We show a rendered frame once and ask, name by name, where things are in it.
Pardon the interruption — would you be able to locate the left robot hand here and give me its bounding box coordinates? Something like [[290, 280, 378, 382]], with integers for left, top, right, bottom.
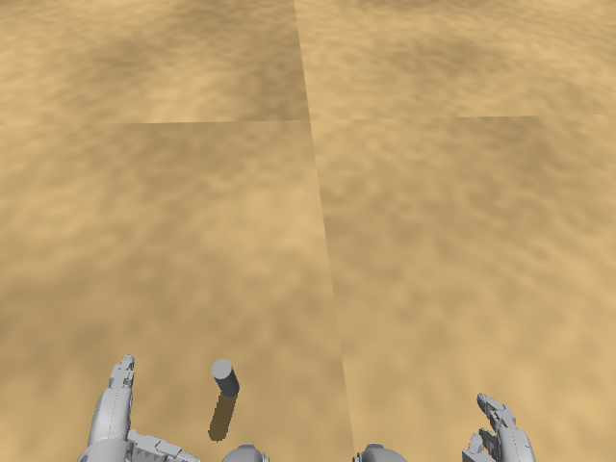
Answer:
[[88, 354, 201, 462]]

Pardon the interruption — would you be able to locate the left robot arm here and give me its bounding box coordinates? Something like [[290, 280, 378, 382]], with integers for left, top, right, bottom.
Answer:
[[77, 439, 132, 462]]

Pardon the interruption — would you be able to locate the right robot hand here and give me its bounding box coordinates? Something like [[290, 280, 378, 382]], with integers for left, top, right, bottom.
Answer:
[[462, 394, 536, 462]]

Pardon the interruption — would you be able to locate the can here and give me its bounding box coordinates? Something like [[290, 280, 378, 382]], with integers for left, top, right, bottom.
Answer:
[[212, 359, 240, 398]]

